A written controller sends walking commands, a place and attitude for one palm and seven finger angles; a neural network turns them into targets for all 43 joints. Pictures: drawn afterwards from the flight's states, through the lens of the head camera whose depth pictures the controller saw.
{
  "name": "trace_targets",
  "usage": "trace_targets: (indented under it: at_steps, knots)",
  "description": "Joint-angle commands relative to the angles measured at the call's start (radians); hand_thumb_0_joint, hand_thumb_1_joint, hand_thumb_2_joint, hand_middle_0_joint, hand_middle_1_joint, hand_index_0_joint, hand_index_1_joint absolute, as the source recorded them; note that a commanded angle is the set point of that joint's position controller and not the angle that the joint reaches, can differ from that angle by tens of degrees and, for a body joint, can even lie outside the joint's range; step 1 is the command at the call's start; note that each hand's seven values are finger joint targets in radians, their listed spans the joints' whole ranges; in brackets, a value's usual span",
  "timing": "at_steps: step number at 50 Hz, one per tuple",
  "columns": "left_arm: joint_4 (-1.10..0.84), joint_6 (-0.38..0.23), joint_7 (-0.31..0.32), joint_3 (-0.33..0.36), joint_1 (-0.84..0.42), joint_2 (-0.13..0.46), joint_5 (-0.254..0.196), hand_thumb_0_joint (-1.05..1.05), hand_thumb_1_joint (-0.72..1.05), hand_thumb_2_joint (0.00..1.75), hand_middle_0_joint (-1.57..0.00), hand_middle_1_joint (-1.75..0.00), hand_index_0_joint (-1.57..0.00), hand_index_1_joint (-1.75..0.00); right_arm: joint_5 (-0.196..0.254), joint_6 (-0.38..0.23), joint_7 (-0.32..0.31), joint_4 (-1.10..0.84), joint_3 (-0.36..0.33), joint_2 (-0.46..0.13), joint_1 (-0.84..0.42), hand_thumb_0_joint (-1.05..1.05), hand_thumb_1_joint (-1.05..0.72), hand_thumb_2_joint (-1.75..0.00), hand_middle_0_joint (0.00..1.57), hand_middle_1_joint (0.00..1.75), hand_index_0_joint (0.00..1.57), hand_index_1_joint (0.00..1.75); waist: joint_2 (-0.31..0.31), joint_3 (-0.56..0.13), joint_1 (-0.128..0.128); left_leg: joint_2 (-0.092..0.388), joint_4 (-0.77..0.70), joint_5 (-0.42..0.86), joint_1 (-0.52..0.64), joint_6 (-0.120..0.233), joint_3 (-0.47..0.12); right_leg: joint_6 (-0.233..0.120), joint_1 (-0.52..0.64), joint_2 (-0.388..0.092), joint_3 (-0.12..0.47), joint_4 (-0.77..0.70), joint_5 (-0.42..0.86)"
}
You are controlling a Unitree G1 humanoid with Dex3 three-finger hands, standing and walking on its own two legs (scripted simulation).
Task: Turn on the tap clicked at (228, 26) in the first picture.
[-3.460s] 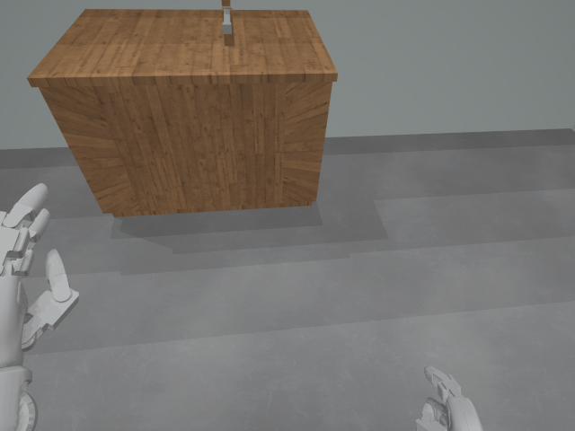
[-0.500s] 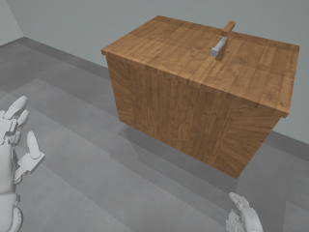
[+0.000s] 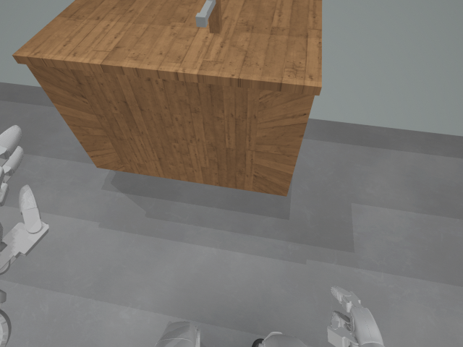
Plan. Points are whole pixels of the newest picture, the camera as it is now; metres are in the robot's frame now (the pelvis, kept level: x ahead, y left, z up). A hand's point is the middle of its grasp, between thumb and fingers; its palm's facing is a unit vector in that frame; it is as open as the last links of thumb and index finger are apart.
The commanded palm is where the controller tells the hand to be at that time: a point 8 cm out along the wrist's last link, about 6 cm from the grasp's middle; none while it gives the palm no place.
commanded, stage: turn to face it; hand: left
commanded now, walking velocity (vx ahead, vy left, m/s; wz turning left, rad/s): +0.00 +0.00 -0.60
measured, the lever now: (201, 20) +0.91 +0.13 +0.08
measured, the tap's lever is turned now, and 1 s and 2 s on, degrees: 0 0 0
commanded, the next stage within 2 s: take the last steps up to it in 0.70 s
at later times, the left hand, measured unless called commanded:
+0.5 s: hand (106, 223) +0.23 +0.15 +0.18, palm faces +0.13 -0.90 -0.42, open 7.4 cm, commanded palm +0.19 +0.21 +0.19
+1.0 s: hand (154, 237) +0.22 +0.10 +0.18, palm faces +0.01 -0.90 -0.43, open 7.4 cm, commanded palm +0.19 +0.15 +0.19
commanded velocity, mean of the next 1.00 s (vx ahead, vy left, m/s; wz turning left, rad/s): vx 0.07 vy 0.03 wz -0.32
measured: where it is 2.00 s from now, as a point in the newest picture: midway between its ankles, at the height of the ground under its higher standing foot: outside the picture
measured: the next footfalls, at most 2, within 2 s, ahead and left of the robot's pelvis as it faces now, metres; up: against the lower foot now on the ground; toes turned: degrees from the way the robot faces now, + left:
left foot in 0.22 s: +0.03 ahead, +0.14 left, +0.00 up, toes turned -3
right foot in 0.54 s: -0.06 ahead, -0.14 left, +0.00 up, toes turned -25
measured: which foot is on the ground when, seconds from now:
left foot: up 0.00-0.20, down 0.22-0.54, up 0.56-0.88, down 0.90-1.00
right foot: down 0.00-0.24, up 0.26-0.52, down 0.54-1.00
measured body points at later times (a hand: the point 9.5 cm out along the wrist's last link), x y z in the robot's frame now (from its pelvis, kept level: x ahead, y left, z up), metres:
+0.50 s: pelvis -0.05 -0.01 +0.01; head -0.02 -0.02 +0.46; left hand +0.22 +0.20 +0.21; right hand +0.06 -0.25 -0.08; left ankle -0.01 +0.14 -0.72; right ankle -0.08 -0.12 -0.70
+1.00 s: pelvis -0.08 -0.03 +0.01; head -0.08 -0.02 +0.46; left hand +0.21 +0.14 +0.21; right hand -0.07 -0.33 -0.07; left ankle -0.03 +0.08 -0.72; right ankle -0.11 -0.12 -0.70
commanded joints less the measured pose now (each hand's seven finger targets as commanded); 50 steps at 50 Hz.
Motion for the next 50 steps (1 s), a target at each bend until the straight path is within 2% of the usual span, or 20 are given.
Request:
trace_targets:
  at_steps: [1,7,10,12,13,15,17,20,25,26,27,28,29,32,39,42,43,46,47,50]
  knots:
    - [-0.230,-0.063,0.034,0.189,0.039,0.204,-0.024,0.00,0.90,0.90,-0.20,-0.30,-0.20,-0.30,-0.004,-0.027,-0.020,-0.159,-0.044,-0.095,-0.065,0.00,-0.90,-0.90,0.20,0.30,0.20,0.30,-0.130,-0.297,0.027,-0.025,-0.101,0.051,-0.005,0.001,-0.008,-0.095,0.155,-0.264,0.350,-0.298,0.083]
    - [-0.150,-0.038,0.034,0.136,0.017,0.166,-0.016,0.00,0.90,0.90,-0.20,-0.30,-0.20,-0.30,0.002,-0.021,-0.032,-0.171,-0.047,-0.115,-0.062,0.00,-0.90,-0.90,0.20,0.30,0.20,0.30,-0.169,-0.263,0.049,-0.074,-0.442,0.024,0.158,0.031,0.027,-0.086,0.048,-0.228,0.425,-0.345,-0.142]
    - [-0.161,-0.039,0.022,0.102,-0.055,0.154,-0.004,0.00,0.90,0.90,-0.20,-0.30,-0.20,-0.30,0.002,-0.015,-0.034,-0.175,-0.054,-0.132,-0.025,0.00,-0.90,-0.90,0.20,0.30,0.20,0.30,-0.116,-0.259,0.026,-0.051,-0.720,0.102,0.359,0.067,0.046,-0.008,-0.051,-0.157,0.392,-0.288,-0.177]
    - [-0.207,-0.057,0.009,0.093,-0.123,0.151,0.001,0.00,0.90,0.90,-0.20,-0.30,-0.20,-0.30,-0.003,-0.021,-0.045,-0.209,-0.070,-0.169,-0.049,0.00,-0.90,-0.90,0.20,0.30,0.20,0.30,0.183,-0.174,0.031,0.229,-0.891,0.093,0.397,0.181,-0.213,0.071,-0.235,0.014,0.226,0.061,-0.240]
    - [-0.233,-0.062,0.016,0.111,-0.146,0.175,0.027,0.00,0.90,0.90,-0.20,-0.30,-0.20,-0.30,-0.001,-0.030,-0.046,-0.202,-0.060,-0.138,-0.063,0.00,-0.90,-0.90,0.20,0.30,0.20,0.30,0.295,-0.189,0.045,0.365,-0.951,0.057,0.263,0.247,-0.282,0.099,-0.200,0.007,0.101,0.408,-0.272]
    - [-0.181,-0.058,0.009,0.066,-0.114,0.125,0.031,0.00,0.90,0.90,-0.20,-0.30,-0.20,-0.30,0.005,-0.044,-0.032,-0.198,-0.071,-0.128,-0.052,0.00,-0.90,-0.90,0.20,0.30,0.20,0.30,0.214,-0.097,0.032,0.331,-0.908,0.124,0.113,0.257,-0.158,0.112,-0.177,-0.055,0.098,0.614,-0.218]
    - [-0.231,-0.054,0.014,0.045,-0.157,0.125,0.033,0.00,0.90,0.90,-0.20,-0.30,-0.20,-0.30,0.018,-0.062,-0.020,-0.183,-0.074,-0.133,-0.049,0.00,-0.90,-0.90,0.20,0.30,0.20,0.30,0.200,-0.103,0.043,0.273,-0.834,0.285,0.198,0.200,0.017,0.127,-0.185,-0.074,0.019,0.487,-0.198]
    - [-0.224,-0.057,0.022,0.021,-0.140,0.106,0.026,0.00,0.90,0.90,-0.20,-0.30,-0.20,-0.30,0.013,-0.097,-0.011,-0.176,-0.075,-0.154,0.000,0.00,-0.90,-0.90,0.20,0.30,0.20,0.30,0.250,-0.135,0.018,0.253,-0.765,0.559,0.262,0.158,0.051,0.133,-0.065,-0.047,-0.062,0.216,-0.218]
    - [-0.190,-0.056,0.021,0.080,-0.123,0.146,0.018,0.00,0.90,0.90,-0.20,-0.30,-0.20,-0.30,0.012,-0.126,0.000,-0.174,-0.074,-0.152,0.016,0.00,-0.90,-0.90,0.20,0.30,0.20,0.30,0.249,-0.210,0.021,0.217,-0.571,0.621,0.277,0.095,0.117,0.113,0.169,-0.016,-0.117,-0.136,-0.030]
    - [-0.183,-0.060,0.022,0.107,-0.108,0.176,0.019,0.00,0.90,0.90,-0.20,-0.30,-0.20,-0.30,0.017,-0.124,0.003,-0.177,-0.073,-0.143,0.017,0.00,-0.90,-0.90,0.20,0.30,0.20,0.30,0.151,-0.248,0.023,0.187,-0.453,0.544,0.231,0.076,0.136,0.085,0.258,-0.075,-0.056,-0.203,0.119]
    - [-0.144,-0.061,0.027,0.131,-0.050,0.205,0.026,0.00,0.90,0.90,-0.20,-0.30,-0.20,-0.30,0.020,-0.118,0.002,-0.183,-0.068,-0.111,0.021,0.00,-0.90,-0.90,0.20,0.30,0.20,0.30,-0.074,-0.284,0.018,0.090,-0.266,0.259,0.069,0.039,0.167,0.006,0.382,-0.229,0.152,-0.187,0.477]
    - [-0.142,-0.062,0.035,0.169,-0.026,0.229,0.008,0.00,0.90,0.90,-0.20,-0.30,-0.20,-0.30,0.022,-0.112,-0.002,-0.204,-0.056,-0.099,-0.019,0.00,-0.90,-0.90,0.20,0.30,0.20,0.30,-0.273,-0.296,0.043,-0.019,-0.086,-0.134,-0.125,0.012,0.102,-0.085,0.412,-0.360,0.378,-0.189,0.754]
    - [-0.166,-0.053,0.035,0.177,0.001,0.234,-0.012,0.00,0.90,0.90,-0.20,-0.30,-0.20,-0.30,0.027,-0.103,-0.009,-0.197,-0.070,-0.111,-0.049,0.00,-0.90,-0.90,0.20,0.30,0.20,0.30,-0.310,-0.314,0.048,-0.005,0.030,-0.118,-0.135,0.021,-0.018,-0.104,0.361,-0.394,0.426,-0.204,0.697]
    - [-0.243,-0.074,0.044,0.210,0.101,0.216,-0.016,0.00,0.90,0.90,-0.20,-0.30,-0.20,-0.30,0.012,-0.060,-0.014,-0.165,-0.031,-0.073,-0.070,0.00,-0.90,-0.90,0.20,0.30,0.20,0.30,-0.103,-0.360,0.025,0.002,0.008,-0.017,-0.152,0.010,-0.032,-0.113,0.407,-0.337,0.267,-0.149,0.628]
    - [-0.178,-0.065,0.046,0.185,0.088,0.187,-0.008,0.00,0.90,0.90,-0.20,-0.30,-0.20,-0.30,0.009,-0.068,-0.057,-0.154,-0.059,-0.109,-0.059,0.00,-0.90,-0.90,0.20,0.30,0.20,0.30,-0.169,-0.303,0.032,-0.051,-0.370,0.081,0.079,0.040,0.035,-0.093,0.208,-0.276,0.272,-0.227,0.329]
    - [-0.181,-0.058,0.046,0.132,0.030,0.161,0.005,0.00,0.90,0.90,-0.20,-0.30,-0.20,-0.30,0.012,-0.075,-0.063,-0.143,-0.072,-0.131,-0.025,0.00,-0.90,-0.90,0.20,0.30,0.20,0.30,-0.100,-0.304,0.006,-0.061,-0.613,0.194,0.247,0.067,0.043,-0.044,0.138,-0.256,0.251,-0.239,0.051]
    - [-0.190,-0.064,0.047,0.127,0.017,0.168,0.011,0.00,0.90,0.90,-0.20,-0.30,-0.20,-0.30,0.008,-0.079,-0.069,-0.142,-0.075,-0.138,-0.016,0.00,-0.90,-0.90,0.20,0.30,0.20,0.30,-0.059,-0.293,0.004,-0.046,-0.701,0.187,0.308,0.087,0.041,-0.017,0.106,-0.217,0.239,-0.218,-0.064]
    - [-0.149,-0.079,0.044,0.114,0.036,0.150,0.023,0.00,0.90,0.90,-0.20,-0.30,-0.20,-0.30,0.003,-0.088,-0.078,-0.143,-0.071,-0.157,-0.025,0.00,-0.90,-0.90,0.20,0.30,0.20,0.30,0.261,-0.225,0.017,0.199,-0.870,0.115,0.293,0.234,-0.274,0.061,-0.040,-0.024,0.023,0.089,-0.266]
    - [-0.174,-0.082,0.041,0.117,-0.013,0.173,0.031,0.00,0.90,0.90,-0.20,-0.30,-0.20,-0.30,-0.007,-0.098,-0.081,-0.134,-0.067,-0.143,-0.040,0.00,-0.90,-0.90,0.20,0.30,0.20,0.30,0.315,-0.184,0.008,0.236,-0.919,0.035,0.204,0.270,-0.326,0.069,-0.044,-0.034,-0.004,0.247,-0.293]
    - [-0.149,-0.084,0.038,0.052,-0.044,0.120,0.041,0.00,0.90,0.90,-0.20,-0.30,-0.20,-0.30,-0.001,-0.125,-0.071,-0.106,-0.069,-0.146,-0.026,0.00,-0.90,-0.90,0.20,0.30,0.20,0.30,0.221,-0.123,0.009,0.165,-0.846,0.113,0.157,0.252,-0.173,0.081,0.005,-0.056,-0.051,0.153,-0.270]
